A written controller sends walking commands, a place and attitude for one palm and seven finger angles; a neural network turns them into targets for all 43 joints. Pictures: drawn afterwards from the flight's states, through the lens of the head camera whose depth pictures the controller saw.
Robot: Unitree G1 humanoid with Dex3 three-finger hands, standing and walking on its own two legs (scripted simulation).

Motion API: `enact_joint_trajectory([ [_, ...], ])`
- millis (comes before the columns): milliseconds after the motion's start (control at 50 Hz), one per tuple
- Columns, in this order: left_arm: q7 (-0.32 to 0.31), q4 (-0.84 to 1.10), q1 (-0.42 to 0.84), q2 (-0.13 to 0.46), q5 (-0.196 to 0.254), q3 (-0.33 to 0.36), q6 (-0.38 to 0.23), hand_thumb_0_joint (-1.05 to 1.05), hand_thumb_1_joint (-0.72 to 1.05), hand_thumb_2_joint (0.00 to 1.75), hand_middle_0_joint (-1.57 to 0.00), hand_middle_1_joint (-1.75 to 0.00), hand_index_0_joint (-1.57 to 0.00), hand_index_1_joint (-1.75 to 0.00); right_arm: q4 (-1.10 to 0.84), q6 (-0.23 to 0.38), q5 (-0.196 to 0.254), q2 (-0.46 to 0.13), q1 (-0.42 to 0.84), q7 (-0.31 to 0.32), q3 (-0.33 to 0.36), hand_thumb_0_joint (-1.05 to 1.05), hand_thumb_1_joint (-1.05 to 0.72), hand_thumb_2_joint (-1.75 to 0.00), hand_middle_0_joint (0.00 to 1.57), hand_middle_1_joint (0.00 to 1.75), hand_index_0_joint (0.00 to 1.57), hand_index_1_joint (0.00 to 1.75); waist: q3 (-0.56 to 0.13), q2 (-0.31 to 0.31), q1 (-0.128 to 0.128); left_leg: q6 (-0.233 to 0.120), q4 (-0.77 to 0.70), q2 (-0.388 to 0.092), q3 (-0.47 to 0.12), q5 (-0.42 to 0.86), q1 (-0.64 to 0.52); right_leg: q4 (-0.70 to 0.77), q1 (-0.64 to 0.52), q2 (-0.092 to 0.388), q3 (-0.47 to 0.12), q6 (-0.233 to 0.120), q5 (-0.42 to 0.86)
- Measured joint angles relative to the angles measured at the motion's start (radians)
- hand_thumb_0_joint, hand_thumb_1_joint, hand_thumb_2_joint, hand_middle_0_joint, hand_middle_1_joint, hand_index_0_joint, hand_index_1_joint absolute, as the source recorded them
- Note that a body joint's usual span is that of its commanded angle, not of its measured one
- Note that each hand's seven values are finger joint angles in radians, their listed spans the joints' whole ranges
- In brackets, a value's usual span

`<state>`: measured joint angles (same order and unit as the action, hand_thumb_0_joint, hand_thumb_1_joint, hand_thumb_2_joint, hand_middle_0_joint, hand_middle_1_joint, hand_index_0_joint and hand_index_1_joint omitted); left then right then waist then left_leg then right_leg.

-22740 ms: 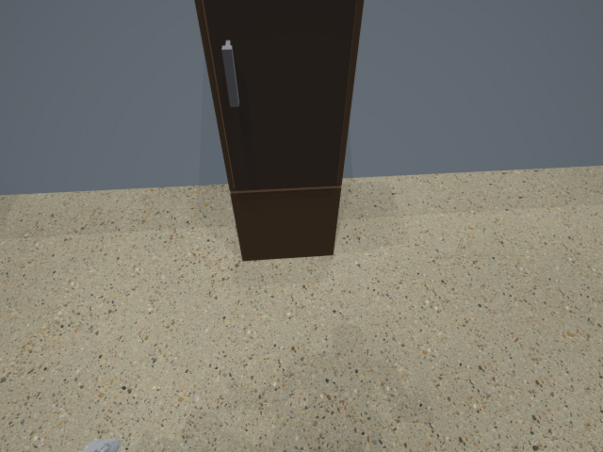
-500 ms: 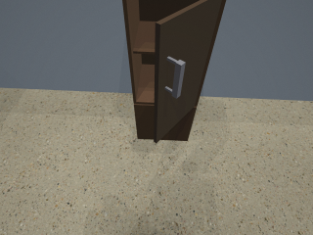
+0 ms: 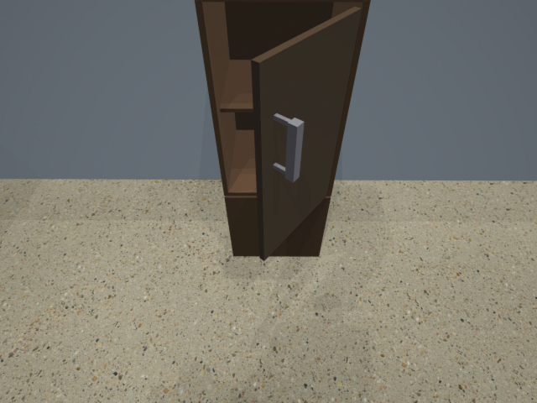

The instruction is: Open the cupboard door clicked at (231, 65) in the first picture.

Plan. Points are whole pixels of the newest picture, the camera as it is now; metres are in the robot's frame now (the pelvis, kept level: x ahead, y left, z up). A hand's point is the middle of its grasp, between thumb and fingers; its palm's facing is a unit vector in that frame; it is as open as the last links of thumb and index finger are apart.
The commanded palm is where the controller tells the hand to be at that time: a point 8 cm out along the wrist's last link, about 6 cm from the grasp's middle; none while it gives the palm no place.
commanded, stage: let the arm hang, fingers relaxed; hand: left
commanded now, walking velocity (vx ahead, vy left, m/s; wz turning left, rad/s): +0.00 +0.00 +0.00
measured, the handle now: (285, 148) +0.58 -0.01 +0.06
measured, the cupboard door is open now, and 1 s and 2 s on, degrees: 51 51 51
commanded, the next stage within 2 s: look to check the result in 0.08 s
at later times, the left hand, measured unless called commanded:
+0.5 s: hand out of the picture +0.00 +0.16 -0.17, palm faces +0.05 -0.98 -0.19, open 7.4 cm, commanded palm none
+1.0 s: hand out of the picture +0.02 +0.17 -0.18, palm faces +0.01 -0.98 -0.19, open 7.4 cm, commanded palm none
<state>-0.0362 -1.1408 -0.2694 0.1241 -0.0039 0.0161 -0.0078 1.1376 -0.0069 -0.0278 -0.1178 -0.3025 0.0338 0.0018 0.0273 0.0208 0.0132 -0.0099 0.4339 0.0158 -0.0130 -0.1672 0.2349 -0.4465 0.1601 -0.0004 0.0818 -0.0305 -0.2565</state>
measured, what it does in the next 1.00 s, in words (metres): stands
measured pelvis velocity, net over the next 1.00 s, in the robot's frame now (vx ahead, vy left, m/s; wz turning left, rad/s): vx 0.02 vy -0.01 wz -0.06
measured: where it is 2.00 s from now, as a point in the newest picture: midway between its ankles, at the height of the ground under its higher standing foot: outside the picture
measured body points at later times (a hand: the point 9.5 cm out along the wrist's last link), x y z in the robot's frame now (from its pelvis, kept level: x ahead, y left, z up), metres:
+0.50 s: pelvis +0.01 +0.00 +0.00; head +0.03 -0.01 +0.45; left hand +0.00 +0.21 -0.16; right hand +0.00 -0.21 -0.16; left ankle +0.04 +0.11 -0.74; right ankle -0.01 -0.10 -0.74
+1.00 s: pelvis +0.02 -0.01 +0.00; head +0.05 -0.01 +0.45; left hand +0.02 +0.22 -0.16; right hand +0.02 -0.23 -0.17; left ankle +0.04 +0.11 -0.74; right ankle -0.01 -0.10 -0.74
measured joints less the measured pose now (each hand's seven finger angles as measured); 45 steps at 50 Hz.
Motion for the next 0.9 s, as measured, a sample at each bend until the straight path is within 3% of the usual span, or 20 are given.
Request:
enact_joint_trajectory([
  [360, 0.005, -0.018, -0.01, 0.008, 0.004, -0.005, 0.001, 0.0, 0.9, 0.9, -0.2, -0.29, -0.2, -0.3, 0.007, -0.003, 0.003, -0.016, 0.029, 0.001, -0.003, 0.0, -0.91, -0.9, 0.19, 0.3, 0.19, 0.3, 0.034, -0.003, -0.006, 0.005, -0.017, -0.006, -0.004, -0.002, -0.015, 0.035, -0.023, -0.007, 0.003, -0.003, 0.007],
  [900, 0.005, -0.004, 0.004, 0.007, 0.003, 0.0, 0.003, 0.0, 0.9, 0.9, -0.2, -0.29, -0.2, -0.3, 0.013, -0.004, 0.004, -0.028, 0.056, 0.009, 0.0, 0.0, -0.92, -0.9, 0.19, 0.3, 0.19, 0.3, 0.032, -0.002, -0.015, 0.011, -0.02, -0.015, 0.009, -0.023, -0.034, 0.044, -0.039, -0.015, -0.011, -0.007, -0.005],
])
